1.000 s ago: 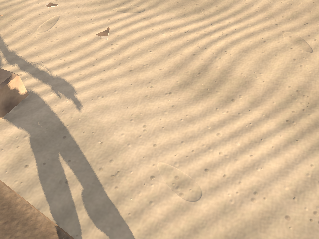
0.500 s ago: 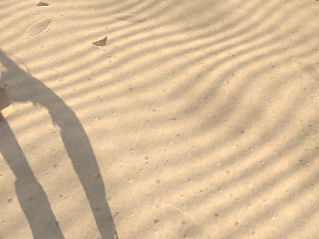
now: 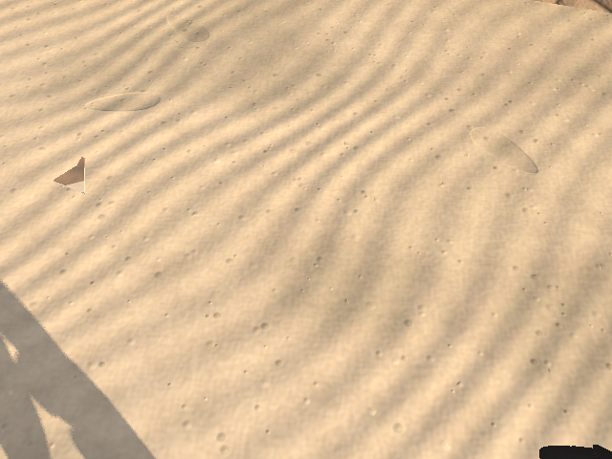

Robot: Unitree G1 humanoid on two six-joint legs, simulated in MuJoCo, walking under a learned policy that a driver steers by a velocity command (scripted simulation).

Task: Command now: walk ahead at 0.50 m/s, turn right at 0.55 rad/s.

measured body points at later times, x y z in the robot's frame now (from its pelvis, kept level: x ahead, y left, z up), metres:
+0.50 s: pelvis +0.28 +0.05 +0.00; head +0.30 +0.05 +0.45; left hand +0.52 +0.25 -0.09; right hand +0.26 -0.24 -0.11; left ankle +0.29 +0.15 -0.74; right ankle +0.27 -0.11 -0.65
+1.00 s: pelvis +0.51 -0.12 +0.00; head +0.53 -0.14 +0.45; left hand +0.73 +0.07 -0.10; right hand +0.49 -0.42 -0.11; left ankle +0.63 +0.02 -0.65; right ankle +0.48 -0.18 -0.74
